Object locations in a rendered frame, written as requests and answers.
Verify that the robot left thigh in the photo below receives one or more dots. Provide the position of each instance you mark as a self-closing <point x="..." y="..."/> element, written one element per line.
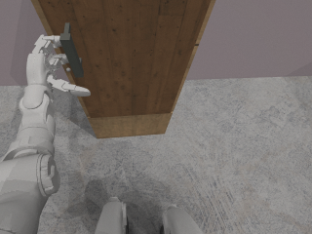
<point x="113" y="218"/>

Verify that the left robot upper arm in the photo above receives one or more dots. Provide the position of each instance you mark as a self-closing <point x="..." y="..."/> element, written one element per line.
<point x="26" y="183"/>

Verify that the handle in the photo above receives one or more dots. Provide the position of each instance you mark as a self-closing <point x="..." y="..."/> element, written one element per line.
<point x="70" y="51"/>

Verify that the left robot forearm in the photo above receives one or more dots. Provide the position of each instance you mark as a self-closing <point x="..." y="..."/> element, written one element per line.
<point x="37" y="127"/>

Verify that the cupboard door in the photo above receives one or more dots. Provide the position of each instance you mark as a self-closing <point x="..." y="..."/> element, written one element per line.
<point x="134" y="52"/>

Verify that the robot right thigh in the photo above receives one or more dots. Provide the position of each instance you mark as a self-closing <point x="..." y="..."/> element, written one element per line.
<point x="178" y="221"/>

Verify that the robot thigh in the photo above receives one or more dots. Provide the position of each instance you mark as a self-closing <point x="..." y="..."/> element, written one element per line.
<point x="113" y="218"/>
<point x="178" y="221"/>

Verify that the robot left hand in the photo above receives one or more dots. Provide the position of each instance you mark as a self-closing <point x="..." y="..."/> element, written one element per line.
<point x="39" y="68"/>

